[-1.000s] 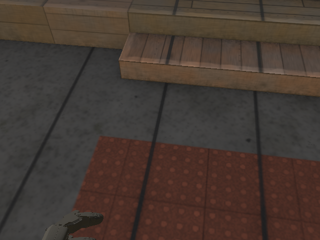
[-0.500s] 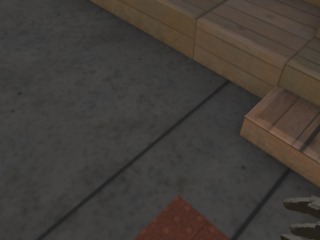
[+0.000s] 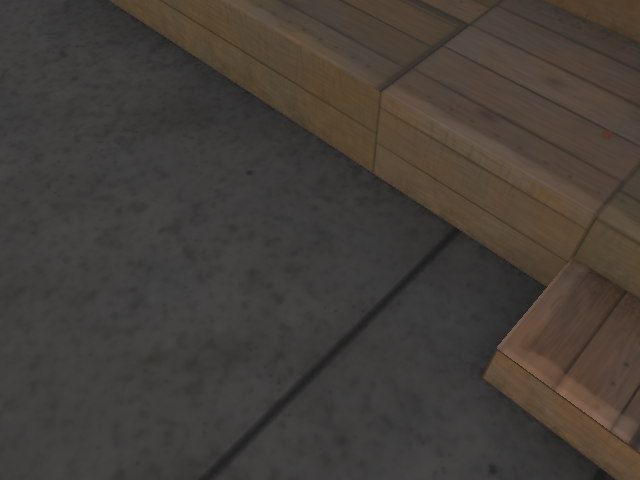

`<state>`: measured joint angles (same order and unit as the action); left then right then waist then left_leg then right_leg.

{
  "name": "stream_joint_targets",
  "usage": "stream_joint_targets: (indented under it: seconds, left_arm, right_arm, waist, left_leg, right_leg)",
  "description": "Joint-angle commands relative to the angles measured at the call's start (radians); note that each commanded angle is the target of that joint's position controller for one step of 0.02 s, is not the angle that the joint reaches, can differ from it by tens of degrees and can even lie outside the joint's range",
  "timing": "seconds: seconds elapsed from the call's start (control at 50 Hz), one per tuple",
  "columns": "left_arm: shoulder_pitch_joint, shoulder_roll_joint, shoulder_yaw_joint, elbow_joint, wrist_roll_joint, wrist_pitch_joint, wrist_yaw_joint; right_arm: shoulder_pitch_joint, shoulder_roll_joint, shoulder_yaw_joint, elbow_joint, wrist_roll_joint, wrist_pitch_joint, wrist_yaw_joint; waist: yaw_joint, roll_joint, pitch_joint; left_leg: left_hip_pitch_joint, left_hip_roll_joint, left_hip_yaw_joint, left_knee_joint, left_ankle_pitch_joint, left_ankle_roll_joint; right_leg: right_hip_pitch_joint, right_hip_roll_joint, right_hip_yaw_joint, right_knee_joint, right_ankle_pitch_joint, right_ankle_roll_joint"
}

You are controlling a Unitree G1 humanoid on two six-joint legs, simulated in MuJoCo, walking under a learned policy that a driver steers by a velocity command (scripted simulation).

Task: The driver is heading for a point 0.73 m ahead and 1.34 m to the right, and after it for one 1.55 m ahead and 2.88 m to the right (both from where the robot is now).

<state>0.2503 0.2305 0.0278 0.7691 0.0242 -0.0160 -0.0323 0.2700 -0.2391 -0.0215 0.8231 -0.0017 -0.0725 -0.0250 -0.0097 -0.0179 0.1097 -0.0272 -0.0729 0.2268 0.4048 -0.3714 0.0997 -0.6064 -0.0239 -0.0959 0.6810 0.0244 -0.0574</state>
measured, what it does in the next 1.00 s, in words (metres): walks ahead, turning right: right foot, then left foot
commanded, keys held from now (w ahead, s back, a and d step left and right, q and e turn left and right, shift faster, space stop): e+shift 0.88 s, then w+e+shift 0.12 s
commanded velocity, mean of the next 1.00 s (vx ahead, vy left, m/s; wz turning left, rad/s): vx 0.08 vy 0.00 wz -0.91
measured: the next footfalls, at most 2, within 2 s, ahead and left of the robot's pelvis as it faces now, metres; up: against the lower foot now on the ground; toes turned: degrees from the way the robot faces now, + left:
right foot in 0.06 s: +0.21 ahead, -0.07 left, +0.00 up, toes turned -5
left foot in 0.70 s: +0.29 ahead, +0.06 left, +0.00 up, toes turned -50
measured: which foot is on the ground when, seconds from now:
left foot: down 0.00-0.06, up 0.08-0.68, down 0.70-1.00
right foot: up 0.00-0.04, down 0.06-0.70, up 0.72-1.00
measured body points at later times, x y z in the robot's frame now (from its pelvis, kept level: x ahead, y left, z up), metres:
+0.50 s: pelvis +0.12 -0.01 +0.01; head +0.15 -0.05 +0.46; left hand +0.33 +0.24 -0.08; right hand +0.15 -0.33 -0.11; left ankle +0.25 +0.14 -0.68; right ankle +0.17 -0.06 -0.73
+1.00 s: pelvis +0.20 +0.03 +0.02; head +0.23 +0.03 +0.47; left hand +0.50 +0.12 -0.11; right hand +0.05 -0.24 -0.07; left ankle +0.27 +0.09 -0.73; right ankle +0.06 -0.04 -0.64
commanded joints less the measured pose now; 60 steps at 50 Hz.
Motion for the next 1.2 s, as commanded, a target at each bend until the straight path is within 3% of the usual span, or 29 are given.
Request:
stream_joint_targets:
  seconds: [0.02, 0.04, 0.06, 0.08, 0.1, 0.12, 0.14, 0.16, 0.22, 0.26, 0.3, 0.38, 0.5, 0.6, 0.66, 0.68, 0.7, 0.72, 0.74, 0.76, 0.78, 0.8, 0.84, 0.88, 0.94, 0.98, 1.08, 1.2]
  left_arm:
    - [0.19, 0.094, 0.039, -0.023, 0.02, 0.002, -0.003]
    - [0.291, 0.12, 0.054, -0.002, 0.023, -0.002, 0.006]
    - [0.365, 0.181, 0.079, 0.012, 0.016, -0.009, 0.021]
    - [0.27, 0.248, 0.09, 0.004, -0.013, 0.007, 0.03]
    - [0.231, 0.335, 0.112, -0.061, -0.031, 0.01, 0.031]
    - [0.134, 0.28, 0.111, -0.104, -0.031, 0.028, 0.037]
    - [0.093, 0.193, 0.085, -0.108, -0.024, 0.046, 0.043]
    - [0.076, 0.161, 0.074, -0.096, -0.023, 0.052, 0.04]
    - [0.083, 0.191, 0.089, -0.091, -0.026, 0.049, 0.037]
    - [0.083, 0.218, 0.101, -0.092, -0.028, 0.047, 0.037]
    - [0.072, 0.232, 0.109, -0.098, -0.031, 0.057, 0.042]
    - [0.071, 0.244, 0.118, -0.101, -0.027, 0.071, 0.044]
    - [0.069, 0.261, 0.123, -0.098, -0.014, 0.067, 0.037]
    - [0.034, 0.287, 0.124, -0.101, -0.002, 0.067, 0.025]
    - [-0.023, 0.284, 0.117, -0.105, -0.004, 0.064, 0.017]
    - [-0.028, 0.269, 0.111, -0.1, -0.012, 0.059, 0.017]
    - [0.04, 0.23, 0.1, -0.087, -0.023, 0.051, 0.021]
    - [0.072, 0.185, 0.092, -0.1, -0.04, 0.045, 0.028]
    - [0.028, 0.288, 0.112, -0.095, 0.0, 0.04, 0.031]
    - [0.004, 0.309, 0.117, -0.098, 0.013, 0.043, 0.025]
    - [0.03, 0.287, 0.112, -0.085, 0.015, 0.052, 0.014]
    - [0.06, 0.267, 0.107, -0.07, 0.011, 0.065, 0.003]
    - [0.064, 0.26, 0.1, -0.064, -0.007, 0.082, -0.016]
    - [0.013, 0.244, 0.089, -0.078, -0.017, 0.088, -0.022]
    - [-0.08, 0.254, 0.084, -0.108, -0.002, 0.089, -0.05]
    - [-0.13, 0.247, 0.083, -0.119, 0.002, 0.087, -0.067]
    - [-0.218, 0.194, 0.072, -0.141, 0.006, 0.074, -0.08]
    - [-0.338, 0.158, 0.052, -0.187, 0.005, 0.06, -0.094]
  right_arm:
    - [-0.066, -0.143, -0.042, -0.08, 0.003, 0.005, -0.028]
    - [-0.105, -0.147, -0.046, -0.096, 0.004, 0.017, -0.026]
    - [-0.117, -0.146, -0.048, -0.108, 0.006, 0.028, -0.017]
    - [-0.047, -0.056, -0.036, -0.139, -0.023, 0.044, 0.0]
    - [0.119, -0.039, -0.013, -0.159, -0.03, 0.053, 0.004]
    - [0.119, -0.091, -0.015, -0.133, -0.04, 0.06, -0.001]
    - [0.01, -0.131, -0.026, -0.143, -0.042, 0.062, -0.005]
    - [-0.077, -0.135, -0.029, -0.168, -0.048, 0.066, -0.009]
    - [-0.082, -0.105, -0.019, -0.164, -0.048, 0.107, -0.01]
    - [-0.087, -0.098, -0.017, -0.168, -0.036, 0.116, -0.011]
    - [-0.123, -0.107, -0.021, -0.179, -0.031, 0.123, -0.012]
    - [-0.176, -0.136, -0.032, -0.184, -0.029, 0.117, -0.014]
    - [-0.197, -0.168, -0.036, -0.173, -0.022, 0.091, -0.015]
    - [-0.18, -0.196, -0.035, -0.163, -0.007, 0.072, -0.018]
    - [-0.12, -0.216, -0.039, -0.151, 0.004, 0.065, -0.034]
    - [-0.103, -0.227, -0.041, -0.145, 0.004, 0.062, -0.044]
    - [-0.115, -0.278, -0.053, -0.16, 0.002, 0.064, -0.056]
    - [-0.135, -0.36, -0.063, -0.195, -0.008, 0.073, -0.055]
    - [-0.208, -0.331, -0.055, -0.201, -0.027, 0.08, -0.046]
    - [-0.203, -0.264, -0.042, -0.194, -0.026, 0.083, -0.04]
    - [-0.221, -0.223, -0.031, -0.194, -0.019, 0.084, -0.033]
    - [-0.228, -0.211, -0.025, -0.205, -0.017, 0.086, -0.029]
    - [-0.204, -0.196, -0.017, -0.215, -0.021, 0.09, -0.029]
    - [-0.141, -0.2, -0.023, -0.202, -0.025, 0.088, -0.024]
    - [-0.031, -0.248, -0.049, -0.169, -0.031, 0.077, -0.009]
    - [-0.003, -0.263, -0.063, -0.157, -0.028, 0.062, -0.005]
    - [0.072, -0.24, -0.076, -0.114, -0.026, 0.01, 0.003]
    - [0.146, -0.221, -0.08, -0.055, -0.04, -0.018, 0.011]
  waist:
    - [0.082, 0.134, -0.18]
    - [0.139, 0.102, -0.212]
    - [0.194, -0.014, -0.218]
    - [0.052, -0.229, -0.142]
    - [0.011, -0.271, -0.387]
    - [0.004, -0.106, -0.367]
    - [0.004, 0.038, -0.208]
    - [-0.003, 0.09, -0.142]
    - [0.01, 0.03, -0.161]
    - [0.021, 0.009, -0.193]
    - [0.04, -0.038, -0.188]
    - [0.076, -0.089, -0.157]
    - [0.088, -0.112, -0.155]
    - [0.068, -0.119, -0.154]
    - [0.024, -0.125, -0.143]
    - [0.005, -0.085, -0.141]
    - [0.03, 0.024, -0.187]
    - [0.033, 0.204, -0.238]
    - [0.031, 0.136, -0.152]
    - [0.039, 0.121, -0.134]
    - [0.053, 0.11, -0.118]
    - [0.061, 0.123, -0.115]
    - [0.046, 0.132, -0.107]
    - [0.013, 0.141, -0.094]
    - [-0.048, 0.214, -0.106]
    - [-0.06, 0.199, -0.079]
    - [-0.068, 0.133, -0.057]
    - [-0.077, 0.121, 0.003]
  left_leg:
    - [-0.047, 0.267, -0.004, 0.231, 1.084, -0.011]
    - [-0.09, 0.256, -0.002, 0.424, 0.982, -0.027]
    - [-0.199, 0.157, 0.009, 0.727, 0.591, -0.07]
    - [-0.506, -0.057, -0.033, 1.05, -0.274, -0.123]
    - [-0.573, -0.057, -0.288, 1.15, -0.277, -0.144]
    - [-0.584, 0.003, -0.334, 1.143, -0.219, -0.137]
    - [-0.611, 0.038, -0.325, 1.036, -0.152, -0.136]
    - [-0.613, 0.067, -0.326, 0.916, -0.102, -0.135]
    - [-0.518, 0.067, -0.307, 0.756, 0.006, -0.146]
    - [-0.524, 0.064, -0.322, 0.687, 0.032, -0.155]
    - [-0.558, 0.062, -0.339, 0.629, 0.06, -0.163]
    - [-0.613, 0.056, -0.37, 0.54, 0.094, -0.169]
    - [-0.591, 0.024, -0.397, 0.429, 0.064, -0.138]
    - [-0.426, -0.026, -0.401, 0.285, 0.023, -0.106]
    - [-0.196, -0.037, -0.403, 0.068, 0.062, -0.1]
    - [-0.079, -0.004, -0.405, -0.074, 0.144, -0.094]
    - [0.036, 0.135, -0.511, -0.165, 0.048, -0.067]
    - [0.061, 0.408, -0.772, -0.237, -0.08, 0.032]
    - [-0.081, 0.433, -0.786, -0.256, -0.011, 0.095]
    - [-0.139, 0.401, -0.677, -0.208, 0.119, 0.106]
    - [-0.163, 0.333, -0.551, -0.171, 0.218, 0.083]
    - [-0.168, 0.292, -0.47, -0.154, 0.278, 0.068]
    - [-0.144, 0.27, -0.377, -0.13, 0.394, 0.074]
    - [-0.071, 0.269, -0.328, -0.118, 0.44, 0.072]
    - [0.043, 0.319, -0.389, -0.237, -0.082, 0.047]
    - [0.077, 0.355, -0.404, -0.286, -0.224, 0.034]
    - [0.139, 0.415, -0.332, -0.317, -0.24, 0.02]
    - [0.148, 0.461, -0.184, -0.327, -0.167, 0.01]
  right_leg:
    - [0.299, 0.081, -0.049, -0.029, -0.085, -0.056]
    - [0.4, 0.096, -0.023, -0.099, -0.083, -0.093]
    - [0.513, 0.038, 0.094, -0.196, 0.226, -0.148]
    - [0.581, -0.151, 0.457, -0.123, 0.972, -0.238]
    - [0.679, -0.309, 0.782, -0.291, 0.854, -0.405]
    - [0.62, -0.312, 0.8, -0.357, 0.342, -0.406]
    - [0.464, -0.248, 0.72, -0.404, 0.05, -0.348]
    - [0.398, -0.176, 0.65, -0.431, -0.086, -0.279]
    - [0.351, -0.073, 0.529, -0.415, -0.02, -0.143]
    - [0.388, -0.049, 0.536, -0.402, -0.033, -0.075]
    - [0.411, -0.028, 0.571, -0.425, -0.195, -0.031]
    - [0.458, -0.007, 0.656, -0.458, -0.417, -0.015]
    - [0.512, 0.002, 0.752, -0.421, -0.372, -0.057]
    - [0.448, 0.013, 0.828, -0.378, -0.225, -0.086]
    - [0.321, 0.059, 0.86, -0.383, -0.284, -0.03]
    - [0.25, 0.112, 0.824, -0.356, -0.451, 0.017]
    - [0.181, 0.184, 0.714, -0.236, -0.621, 0.072]
    - [0.106, 0.302, 0.449, 0.075, -0.624, 0.115]
    - [0.023, 0.257, 0.319, 0.254, -0.554, 0.123]
    - [0.06, 0.183, 0.294, 0.35, -0.493, 0.12]
    - [0.068, 0.167, 0.273, 0.435, -0.439, 0.109]
    - [0.064, 0.162, 0.249, 0.515, -0.412, 0.105]
    - [0.035, 0.129, 0.198, 0.589, -0.39, 0.111]
    - [-0.008, 0.091, 0.168, 0.528, -0.377, 0.122]
    - [-0.094, 0.029, 0.132, 0.439, -0.346, 0.123]
    - [-0.143, 0.002, 0.127, 0.402, -0.33, 0.12]
    - [-0.221, -0.047, 0.116, 0.373, -0.271, 0.084]
    - [-0.27, -0.092, 0.091, 0.313, -0.221, 0.039]
Over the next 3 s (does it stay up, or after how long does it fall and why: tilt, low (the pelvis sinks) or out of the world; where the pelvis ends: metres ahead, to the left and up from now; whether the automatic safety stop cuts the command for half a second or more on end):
stays up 0.58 -1.43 0.38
